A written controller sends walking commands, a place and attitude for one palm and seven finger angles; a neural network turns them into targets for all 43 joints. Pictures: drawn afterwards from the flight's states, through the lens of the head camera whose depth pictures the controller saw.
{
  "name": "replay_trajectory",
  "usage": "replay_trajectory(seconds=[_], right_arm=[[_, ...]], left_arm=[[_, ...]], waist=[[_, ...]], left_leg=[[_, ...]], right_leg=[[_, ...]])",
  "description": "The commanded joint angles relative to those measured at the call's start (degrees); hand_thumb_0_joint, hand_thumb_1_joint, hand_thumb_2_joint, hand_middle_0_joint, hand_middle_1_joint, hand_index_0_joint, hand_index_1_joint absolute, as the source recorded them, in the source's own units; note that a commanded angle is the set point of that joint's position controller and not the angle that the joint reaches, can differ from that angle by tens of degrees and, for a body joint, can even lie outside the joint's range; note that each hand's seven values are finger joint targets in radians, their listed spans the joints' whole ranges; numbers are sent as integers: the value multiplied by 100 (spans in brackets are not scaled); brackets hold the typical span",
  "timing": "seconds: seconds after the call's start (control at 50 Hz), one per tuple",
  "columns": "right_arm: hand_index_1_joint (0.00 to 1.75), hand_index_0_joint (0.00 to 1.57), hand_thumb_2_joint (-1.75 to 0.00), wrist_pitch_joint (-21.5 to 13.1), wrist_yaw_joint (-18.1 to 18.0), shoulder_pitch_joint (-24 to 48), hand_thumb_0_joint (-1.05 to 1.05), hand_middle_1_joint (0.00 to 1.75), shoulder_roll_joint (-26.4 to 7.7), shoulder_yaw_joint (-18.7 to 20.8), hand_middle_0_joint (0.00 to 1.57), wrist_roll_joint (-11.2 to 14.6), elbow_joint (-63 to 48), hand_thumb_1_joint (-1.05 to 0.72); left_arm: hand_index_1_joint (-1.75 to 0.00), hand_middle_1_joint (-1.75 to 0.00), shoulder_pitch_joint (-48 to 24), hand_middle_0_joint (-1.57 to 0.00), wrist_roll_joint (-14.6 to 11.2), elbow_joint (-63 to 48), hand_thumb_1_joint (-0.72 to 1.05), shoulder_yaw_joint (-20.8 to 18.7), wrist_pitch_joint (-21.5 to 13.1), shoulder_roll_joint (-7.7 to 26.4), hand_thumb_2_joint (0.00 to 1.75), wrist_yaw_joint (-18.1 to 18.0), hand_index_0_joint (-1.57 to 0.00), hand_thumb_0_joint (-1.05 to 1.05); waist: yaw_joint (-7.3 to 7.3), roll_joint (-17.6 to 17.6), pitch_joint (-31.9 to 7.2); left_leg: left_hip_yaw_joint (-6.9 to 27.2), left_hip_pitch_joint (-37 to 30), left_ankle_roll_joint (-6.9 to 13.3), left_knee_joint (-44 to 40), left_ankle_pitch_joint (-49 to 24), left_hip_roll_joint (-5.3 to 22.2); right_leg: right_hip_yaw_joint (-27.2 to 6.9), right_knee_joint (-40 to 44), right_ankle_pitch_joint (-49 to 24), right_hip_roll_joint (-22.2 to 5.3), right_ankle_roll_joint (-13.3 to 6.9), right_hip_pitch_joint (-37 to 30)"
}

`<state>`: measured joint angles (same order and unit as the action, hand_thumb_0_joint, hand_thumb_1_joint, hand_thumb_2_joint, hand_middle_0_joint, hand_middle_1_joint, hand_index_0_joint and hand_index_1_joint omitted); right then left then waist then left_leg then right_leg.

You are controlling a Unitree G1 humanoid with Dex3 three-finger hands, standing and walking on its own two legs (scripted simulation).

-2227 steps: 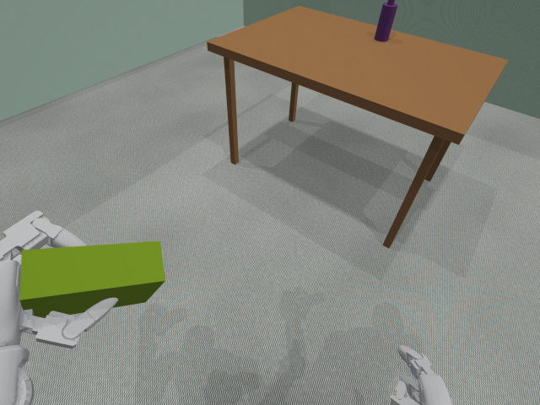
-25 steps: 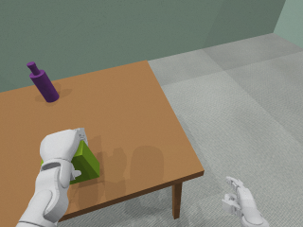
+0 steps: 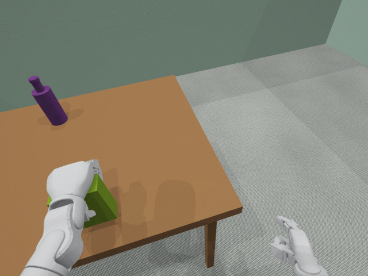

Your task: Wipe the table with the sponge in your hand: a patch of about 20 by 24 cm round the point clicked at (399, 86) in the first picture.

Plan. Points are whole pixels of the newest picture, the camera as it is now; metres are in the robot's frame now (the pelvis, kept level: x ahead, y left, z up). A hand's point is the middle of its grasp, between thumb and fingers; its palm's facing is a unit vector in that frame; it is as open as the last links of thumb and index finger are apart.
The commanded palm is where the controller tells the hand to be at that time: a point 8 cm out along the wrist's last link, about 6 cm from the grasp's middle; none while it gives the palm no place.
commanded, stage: move the sponge above the wiping area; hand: left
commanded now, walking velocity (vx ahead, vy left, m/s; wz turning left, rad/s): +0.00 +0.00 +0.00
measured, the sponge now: (89, 208) +0.25 +0.28 +0.00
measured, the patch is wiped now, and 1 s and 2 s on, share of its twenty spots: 0.00 0.00 0.00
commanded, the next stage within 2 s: lower the sponge onto the table in 0.66 s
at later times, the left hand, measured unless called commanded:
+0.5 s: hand (90, 189) +0.27 +0.27 +0.05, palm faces -0.03 -0.09 -1.00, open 9.2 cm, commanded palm +0.25 +0.27 +0.11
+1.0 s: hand (89, 191) +0.27 +0.27 +0.05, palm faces -0.03 -0.10 -0.99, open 9.2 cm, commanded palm +0.24 +0.26 +0.11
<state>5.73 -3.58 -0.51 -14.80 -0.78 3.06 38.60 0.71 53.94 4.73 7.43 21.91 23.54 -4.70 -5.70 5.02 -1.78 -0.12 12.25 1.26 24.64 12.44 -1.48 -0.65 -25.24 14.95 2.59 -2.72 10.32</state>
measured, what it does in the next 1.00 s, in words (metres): stands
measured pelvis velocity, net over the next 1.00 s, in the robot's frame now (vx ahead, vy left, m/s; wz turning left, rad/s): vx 0.01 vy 0.01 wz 0.00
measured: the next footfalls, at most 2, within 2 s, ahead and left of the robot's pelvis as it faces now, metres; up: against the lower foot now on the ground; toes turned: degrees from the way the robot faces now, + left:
none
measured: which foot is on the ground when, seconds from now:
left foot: down 0.00-1.00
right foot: down 0.00-1.00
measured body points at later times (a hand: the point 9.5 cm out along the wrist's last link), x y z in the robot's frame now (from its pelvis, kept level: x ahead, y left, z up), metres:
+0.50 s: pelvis -0.01 +0.01 +0.00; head -0.01 -0.04 +0.45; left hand +0.27 +0.27 +0.10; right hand +0.23 -0.21 -0.10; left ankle +0.01 +0.11 -0.74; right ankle -0.02 -0.09 -0.74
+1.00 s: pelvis +0.01 +0.01 +0.00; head +0.00 -0.03 +0.45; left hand +0.26 +0.27 +0.10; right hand +0.25 -0.21 -0.09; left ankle +0.01 +0.11 -0.74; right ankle -0.02 -0.09 -0.74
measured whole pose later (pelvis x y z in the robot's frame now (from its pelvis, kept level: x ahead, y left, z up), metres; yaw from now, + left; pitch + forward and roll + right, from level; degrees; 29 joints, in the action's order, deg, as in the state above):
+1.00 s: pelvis +0.01 +0.01 +0.00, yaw +0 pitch +0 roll +0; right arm 6.1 -2.9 -0.8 -14.9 -0.1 3.1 38.8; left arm 0.2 54.6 5.0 9.5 21.8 21.7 -6.1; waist -6.0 5.2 -2.1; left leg -0.1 12.3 1.8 24.5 12.7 -2.1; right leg -0.7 -25.0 15.3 2.0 -2.2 10.2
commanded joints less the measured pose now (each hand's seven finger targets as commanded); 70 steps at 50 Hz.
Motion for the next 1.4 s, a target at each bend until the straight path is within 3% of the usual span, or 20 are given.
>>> replay_trajectory(seconds=[0.0,0.18,0.24,0.28,0.34,0.38,0.5,0.54,0.64,0.78,0.84,0.86,0.94,0.96,1.06,1.22,1.24,1.26,1.34,1.38], right_arm=[[30,20,-90,-347,-29,1110,0,30,-577,192,20,0,-953,-90],[30,20,-90,-429,-54,980,0,30,-562,275,20,12,-916,-90],[30,20,-90,-388,-56,1062,0,30,-615,269,20,5,-857,-90],[30,20,-90,-414,-52,1072,0,30,-561,249,20,49,-894,-90],[30,20,-90,-383,-53,1135,0,30,-610,233,20,50,-858,-90],[30,20,-90,-386,-30,1129,0,30,-561,213,20,70,-935,-90],[30,20,-90,-305,-31,1129,0,30,-600,174,20,45,-900,-90],[30,20,-90,-274,-38,1136,0,30,-627,195,20,26,-880,-90],[30,20,-90,-290,-35,1080,0,30,-618,220,20,14,-882,-90],[30,20,-90,-355,36,998,0,30,-568,258,20,12,-984,-90],[30,20,-90,-298,57,1077,0,30,-631,259,20,-11,-931,-90],[30,20,-90,-284,60,1046,0,30,-590,242,20,5,-964,-90],[30,20,-90,-279,54,1150,0,30,-623,243,20,-10,-937,-90],[30,20,-90,-279,55,1095,0,30,-568,244,20,14,-994,-90],[30,20,-90,-218,42,1164,0,30,-597,190,20,31,-926,-90],[30,20,-90,-242,62,1034,0,30,-592,229,20,6,-939,-90],[30,20,-90,-239,59,1031,0,30,-633,246,20,-7,-913,-90],[30,20,-90,-242,48,981,0,30,-582,251,20,1,-982,-90],[30,20,-90,-267,23,987,0,30,-625,285,20,-14,-912,-90],[30,20,-90,-301,13,959,0,30,-575,280,20,16,-900,-90]], left_arm=[[-160,-160,-1573,-120,204,-1042,10,-544,-90,1070,130,-239,-120,0],[-160,-160,-1750,-120,234,-986,10,-634,-332,1083,130,-469,-120,0],[-160,-160,-1859,-120,294,-894,10,-865,-232,1345,130,-559,-120,0],[-160,-160,-2011,-120,243,-835,10,-516,-165,989,130,-558,-120,0],[-160,-160,-2005,-120,229,-697,10,-619,-38,1120,130,-529,-120,0],[-160,-160,-1951,-120,188,-767,10,-321,-4,808,130,-469,-120,0],[-160,-160,-2003,-120,249,-528,10,-504,64,1052,130,-352,-120,0],[-160,-160,-2083,-120,285,-675,10,-706,25,1272,130,-362,-120,0],[-160,-160,-1840,-120,241,-709,10,-787,-66,1288,130,-358,-120,0],[-160,-160,-1662,-120,206,-1180,10,-373,-162,816,130,-343,-120,0],[-160,-160,-1497,-120,258,-1182,10,-702,-79,1158,130,-392,-120,0],[-160,-160,-1582,-120,243,-1183,10,-471,-52,905,130,-384,-120,0],[-160,-160,-1622,-120,307,-1251,10,-695,14,1184,130,-434,-120,0],[-160,-160,-1550,-120,235,-1299,10,-434,27,857,130,-427,-120,0],[-160,-160,-1659,-120,257,-1033,10,-529,126,1013,130,-381,-120,0],[-160,-160,-1433,-120,251,-916,10,-461,-90,903,130,-335,-120,0],[-160,-160,-1339,-120,249,-929,10,-819,-115,1241,130,-377,-120,0],[-160,-160,-1297,-120,207,-967,10,-523,-150,884,130,-373,-120,0],[-160,-160,-1388,-120,269,-880,10,-845,-254,1242,130,-501,-120,0],[-160,-160,-1678,-120,278,-841,10,-566,-315,960,130,-539,-120,0]], waist=[[48,-337,-1207],[31,-284,-1378],[-31,-177,-1300],[55,-290,-1252],[10,-303,-1225],[39,-283,-1283],[28,-543,-1168],[-3,-344,-1245],[-12,-264,-1304],[49,-261,-1477],[-36,-279,-1399],[35,-316,-1316],[-63,-278,-1439],[21,-255,-1416],[17,-407,-1330],[34,-426,-1323],[-29,-389,-1334],[39,-349,-1345],[-27,-250,-1253],[66,-342,-1262]], left_leg=[[281,-507,165,-92,-1359,-90],[306,-552,166,-104,-1267,-46],[363,-562,130,-175,-1201,-35],[325,-537,142,-198,-1093,-11],[373,-563,129,-252,-1000,-22],[341,-565,149,-246,-1113,-24],[330,-460,159,-243,-1101,-59],[354,-549,153,-248,-1088,-63],[345,-609,156,-191,-1288,-60],[359,-748,157,-93,-1750,1],[410,-719,108,-120,-1800,-7],[369,-650,120,-135,-1741,4],[414,-754,117,-119,-1750,-12],[360,-714,134,-116,-1746,4],[344,-593,133,-145,-1537,-43],[321,-528,156,-50,-1592,-64],[374,-528,147,-68,-1529,-69],[299,-486,173,-55,-1507,-54],[362,-486,156,-63,-1324,-67],[330,-467,161,-56,-1249,-52]], right_leg=[[-477,340,-1650,-163,-159,-228],[-442,307,-1385,-133,-175,-176],[-510,358,-1201,-96,-211,-140],[-371,369,-1075,-133,-164,-89],[-444,422,-934,-100,-192,-84],[-327,381,-1096,-142,-164,-174],[-383,420,-1217,-141,-156,-216],[-495,437,-1129,-104,-194,-213],[-492,409,-1398,-107,-199,-278],[-356,256,-1854,-139,-185,-294],[-478,263,-1929,-103,-224,-317],[-325,260,-1863,-131,-190,-305],[-485,264,-1818,-96,-228,-304],[-327,237,-1855,-128,-195,-355],[-387,309,-1751,-122,-186,-347],[-435,258,-2007,-143,-171,-316],[-558,272,-1895,-94,-212,-336],[-400,244,-1911,-135,-170,-377],[-544,302,-1602,-84,-211,-198],[-415,295,-1475,-107,-177,-102]])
